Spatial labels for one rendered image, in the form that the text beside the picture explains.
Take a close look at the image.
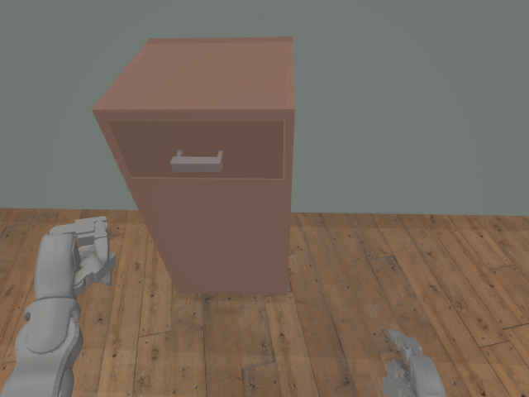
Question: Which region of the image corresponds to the drawer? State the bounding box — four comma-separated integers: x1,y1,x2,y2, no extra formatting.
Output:
107,119,284,179

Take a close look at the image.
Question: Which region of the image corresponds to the robot left hand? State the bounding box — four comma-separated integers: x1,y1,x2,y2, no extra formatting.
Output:
34,216,116,302

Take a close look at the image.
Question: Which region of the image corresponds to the left robot forearm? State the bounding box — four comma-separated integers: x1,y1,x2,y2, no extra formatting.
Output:
0,296,83,397

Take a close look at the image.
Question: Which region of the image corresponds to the handle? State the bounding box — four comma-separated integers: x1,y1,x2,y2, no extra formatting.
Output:
170,150,223,172

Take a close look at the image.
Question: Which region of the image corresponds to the cabinet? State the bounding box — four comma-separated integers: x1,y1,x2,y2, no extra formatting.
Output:
92,36,295,295

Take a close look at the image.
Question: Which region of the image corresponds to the robot right hand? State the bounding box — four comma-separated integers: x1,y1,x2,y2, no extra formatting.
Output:
382,329,446,397

